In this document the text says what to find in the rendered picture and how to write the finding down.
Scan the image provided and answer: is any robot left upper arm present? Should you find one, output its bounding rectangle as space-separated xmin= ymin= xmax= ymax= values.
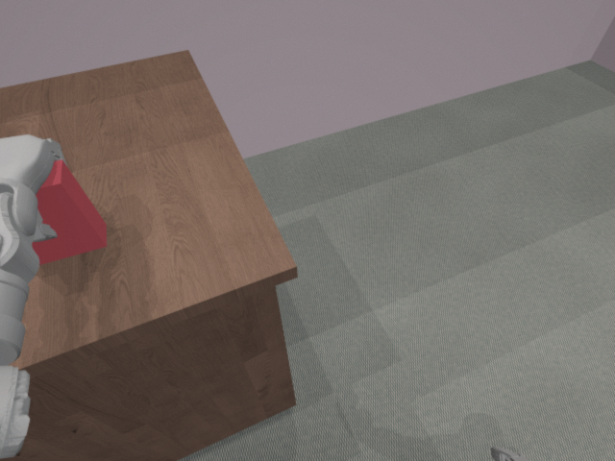
xmin=0 ymin=366 xmax=31 ymax=459

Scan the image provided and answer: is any table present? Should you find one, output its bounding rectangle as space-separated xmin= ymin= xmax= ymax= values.
xmin=0 ymin=50 xmax=298 ymax=461

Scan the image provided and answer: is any left robot hand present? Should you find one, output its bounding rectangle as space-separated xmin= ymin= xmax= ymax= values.
xmin=0 ymin=134 xmax=67 ymax=242

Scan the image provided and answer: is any left robot forearm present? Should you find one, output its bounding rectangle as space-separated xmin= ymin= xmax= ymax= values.
xmin=0 ymin=178 xmax=39 ymax=366

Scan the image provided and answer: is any sponge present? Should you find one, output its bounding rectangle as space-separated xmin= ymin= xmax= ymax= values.
xmin=32 ymin=159 xmax=107 ymax=265

